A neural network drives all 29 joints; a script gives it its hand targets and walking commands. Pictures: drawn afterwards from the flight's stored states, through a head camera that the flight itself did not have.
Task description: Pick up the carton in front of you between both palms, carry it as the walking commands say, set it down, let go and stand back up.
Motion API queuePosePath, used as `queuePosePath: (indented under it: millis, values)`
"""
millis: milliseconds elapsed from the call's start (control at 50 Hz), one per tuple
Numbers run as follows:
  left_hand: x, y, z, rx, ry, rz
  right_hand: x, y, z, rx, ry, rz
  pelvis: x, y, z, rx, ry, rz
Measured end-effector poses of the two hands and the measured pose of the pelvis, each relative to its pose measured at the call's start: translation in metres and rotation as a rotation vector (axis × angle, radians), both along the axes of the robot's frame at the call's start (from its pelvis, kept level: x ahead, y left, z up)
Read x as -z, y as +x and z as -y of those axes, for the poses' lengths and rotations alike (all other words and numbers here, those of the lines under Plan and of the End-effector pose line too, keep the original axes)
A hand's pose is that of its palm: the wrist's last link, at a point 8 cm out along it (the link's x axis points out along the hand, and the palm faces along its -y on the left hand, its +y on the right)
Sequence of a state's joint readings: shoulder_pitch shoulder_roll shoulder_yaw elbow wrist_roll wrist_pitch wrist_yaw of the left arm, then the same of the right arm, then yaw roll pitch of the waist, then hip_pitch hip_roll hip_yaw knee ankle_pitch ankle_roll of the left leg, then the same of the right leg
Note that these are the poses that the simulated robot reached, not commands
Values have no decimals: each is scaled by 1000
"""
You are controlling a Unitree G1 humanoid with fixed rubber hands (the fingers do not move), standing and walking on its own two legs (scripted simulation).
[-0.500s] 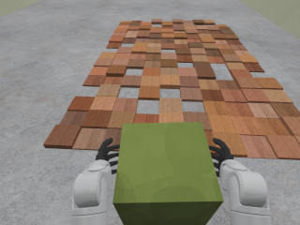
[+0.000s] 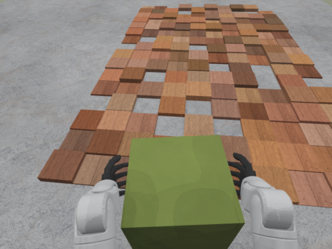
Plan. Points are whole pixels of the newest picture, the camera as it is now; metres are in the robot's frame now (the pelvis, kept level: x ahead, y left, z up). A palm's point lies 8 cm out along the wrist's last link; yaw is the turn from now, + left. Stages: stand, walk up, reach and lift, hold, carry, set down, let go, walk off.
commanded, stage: carry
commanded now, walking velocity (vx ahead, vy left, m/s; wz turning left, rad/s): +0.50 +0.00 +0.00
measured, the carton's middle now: (178, 200) +0.27 +0.00 -0.01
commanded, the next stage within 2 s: none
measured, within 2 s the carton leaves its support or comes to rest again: neither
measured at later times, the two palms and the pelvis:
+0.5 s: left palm (123, 85) +0.62 +0.17 +0.08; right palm (214, 89) +0.59 -0.13 +0.09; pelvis +0.33 +0.05 +0.01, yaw -5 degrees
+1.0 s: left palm (138, 36) +1.01 +0.15 +0.09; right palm (202, 33) +1.02 -0.15 +0.09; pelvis +0.64 -0.01 +0.01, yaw -1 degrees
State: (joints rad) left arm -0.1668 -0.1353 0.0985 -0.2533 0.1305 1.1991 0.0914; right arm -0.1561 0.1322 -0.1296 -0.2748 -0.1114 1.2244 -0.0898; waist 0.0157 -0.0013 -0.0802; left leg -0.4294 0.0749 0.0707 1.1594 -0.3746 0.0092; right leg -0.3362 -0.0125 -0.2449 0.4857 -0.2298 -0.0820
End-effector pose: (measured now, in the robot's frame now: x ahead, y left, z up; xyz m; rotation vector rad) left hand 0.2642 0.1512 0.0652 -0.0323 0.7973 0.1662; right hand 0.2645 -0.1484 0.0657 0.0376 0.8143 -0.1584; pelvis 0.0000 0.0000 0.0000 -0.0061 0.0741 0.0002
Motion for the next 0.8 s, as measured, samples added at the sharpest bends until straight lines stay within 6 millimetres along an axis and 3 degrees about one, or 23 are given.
queuePosePath:
  millis: [140, 240, 340, 440, 540, 680, 800]
  values:
    - [-16, 83, -9, -30, 6, 32, -11, 89, -9, -37, -1, 32, -13, 87, -3, 13, 29, -10]
    - [-22, 164, -16, 0, -6, 107, -19, 160, -16, -7, -13, 108, -1, 164, -17, 20, 19, 0]
    - [-11, 251, -24, 36, -37, 138, -14, 235, -25, 36, -35, 139, 18, 242, -36, 59, 30, 18]
    - [-12, 318, -21, 85, -32, 46, -13, 285, -22, 96, -20, 46, 0, 298, -47, 87, 3, 1]
    - [-25, 388, -15, 100, -46, 65, -29, 350, -18, 124, -17, 66, -12, 355, -47, 81, -17, -5]
    - [-49, 512, -2, 111, 7, 154, -51, 483, -4, 63, -48, 151, -4, 446, -31, 59, -7, -3]
    - [-45, 627, 14, 101, 79, 117, -36, 611, 14, -14, -45, 115, 18, 534, -7, 38, -24, 4]
